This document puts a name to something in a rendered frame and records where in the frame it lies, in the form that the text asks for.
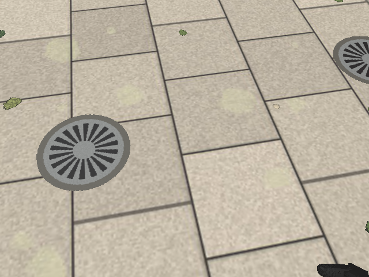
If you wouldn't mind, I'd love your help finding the robot right hand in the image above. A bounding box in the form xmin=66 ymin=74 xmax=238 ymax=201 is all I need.
xmin=317 ymin=263 xmax=369 ymax=277

